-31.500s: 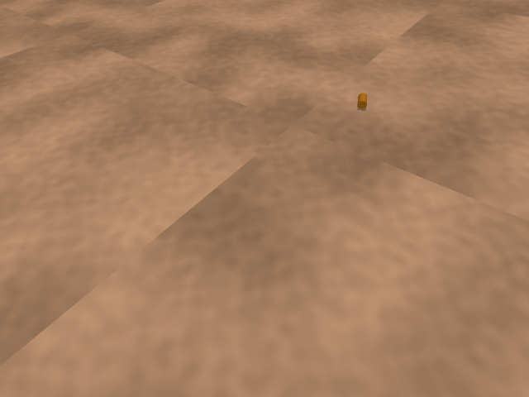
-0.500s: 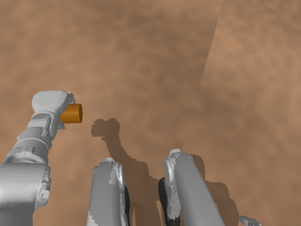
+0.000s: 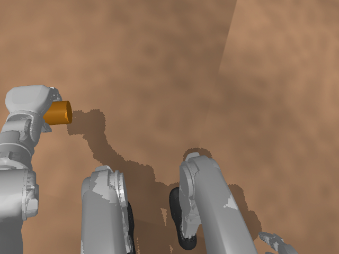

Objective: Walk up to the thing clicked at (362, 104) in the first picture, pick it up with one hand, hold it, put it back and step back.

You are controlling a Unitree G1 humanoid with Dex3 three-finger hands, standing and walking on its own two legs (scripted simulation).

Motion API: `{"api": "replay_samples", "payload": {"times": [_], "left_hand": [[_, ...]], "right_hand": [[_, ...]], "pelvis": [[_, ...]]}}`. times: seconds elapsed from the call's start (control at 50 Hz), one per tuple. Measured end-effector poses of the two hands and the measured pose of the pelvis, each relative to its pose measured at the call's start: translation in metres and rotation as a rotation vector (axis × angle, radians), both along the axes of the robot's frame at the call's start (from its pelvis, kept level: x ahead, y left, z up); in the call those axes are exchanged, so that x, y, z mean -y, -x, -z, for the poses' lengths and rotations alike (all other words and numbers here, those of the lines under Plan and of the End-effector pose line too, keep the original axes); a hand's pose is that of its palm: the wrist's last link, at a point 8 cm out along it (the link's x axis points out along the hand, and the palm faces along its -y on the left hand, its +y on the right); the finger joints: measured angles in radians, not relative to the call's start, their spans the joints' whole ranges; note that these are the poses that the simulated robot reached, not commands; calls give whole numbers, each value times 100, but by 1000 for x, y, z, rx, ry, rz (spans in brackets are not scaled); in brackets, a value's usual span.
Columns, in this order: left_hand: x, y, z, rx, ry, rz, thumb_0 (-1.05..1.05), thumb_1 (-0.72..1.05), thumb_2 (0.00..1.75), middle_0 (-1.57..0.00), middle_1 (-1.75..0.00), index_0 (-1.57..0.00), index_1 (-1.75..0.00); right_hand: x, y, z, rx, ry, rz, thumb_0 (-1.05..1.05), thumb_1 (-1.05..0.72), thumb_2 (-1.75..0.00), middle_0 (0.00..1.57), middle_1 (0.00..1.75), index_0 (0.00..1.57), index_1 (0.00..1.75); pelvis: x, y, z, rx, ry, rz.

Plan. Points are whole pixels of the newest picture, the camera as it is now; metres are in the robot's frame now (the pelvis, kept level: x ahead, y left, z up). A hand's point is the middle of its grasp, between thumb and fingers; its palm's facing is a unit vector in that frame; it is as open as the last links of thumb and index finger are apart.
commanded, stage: crouch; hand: left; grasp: from above
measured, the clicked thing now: (46, 113) +0.46 +0.28 -0.21
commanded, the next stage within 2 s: lower in 0.36 s
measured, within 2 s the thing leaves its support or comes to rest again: neither
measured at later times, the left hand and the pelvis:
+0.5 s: hand (46, 115) +0.46 +0.29 -0.23, palm faces -0.48 -0.04 -0.87, open 8.6 cm; pelvis -0.01 +0.00 -0.04, yaw -2 degrees
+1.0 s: hand (53, 118) +0.46 +0.29 -0.29, palm faces -0.48 -0.05 -0.88, open 8.6 cm; pelvis -0.01 +0.00 -0.08, yaw -4 degrees
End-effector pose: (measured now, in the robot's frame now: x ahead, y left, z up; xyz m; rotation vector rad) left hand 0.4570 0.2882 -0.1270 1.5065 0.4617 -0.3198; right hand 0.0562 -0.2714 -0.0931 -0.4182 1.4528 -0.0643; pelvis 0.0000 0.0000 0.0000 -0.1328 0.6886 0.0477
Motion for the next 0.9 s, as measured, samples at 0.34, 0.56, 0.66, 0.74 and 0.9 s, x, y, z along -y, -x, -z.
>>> {"api": "replay_samples", "payload": {"times": [0.34, 0.56, 0.66, 0.74, 0.9], "left_hand": [[-3, -8, 38, -5, -16, -4, 0, 20, 25, -88, -26, -91, -25], [-5, -12, 53, -11, -13, -11, 0, 19, 24, -90, -23, -93, -22], [-8, -12, 66, -26, -10, -9, 0, 19, 24, -90, -22, -93, -21], [-8, -13, 78, -22, 0, 1, 0, 20, 22, -90, -22, -93, -21], [-8, -14, 97, -3, 5, 10, 0, 20, 21, -90, -23, -93, -22]], "right_hand": [[-5, 37, 26, -63, 2, 12, 0, -91, -91, 20, 30, 20, 30], [-1, 35, 34, -69, 12, -16, 0, -91, -91, 20, 30, 20, 30], [0, 31, 38, -65, 22, -32, 0, -91, -91, 20, 30, 20, 30], [-1, 29, 42, -66, 30, -44, 0, -91, -91, 20, 30, 20, 30], [-6, 26, 50, -70, 25, -62, 0, -91, -90, 20, 30, 20, 30]], "pelvis": [[0, 9, 36, 31, 14, 10], [2, 9, 48, 47, 23, 20], [2, 9, 55, 54, 32, 26], [1, 8, 62, 61, 40, 28], [-1, 7, 72, 71, 49, 32]]}}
